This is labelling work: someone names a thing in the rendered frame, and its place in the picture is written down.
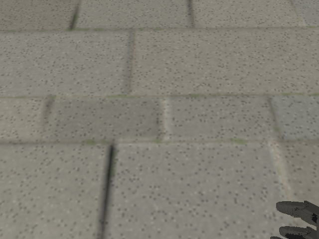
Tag right robot hand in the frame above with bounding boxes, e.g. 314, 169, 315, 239
270, 200, 319, 239

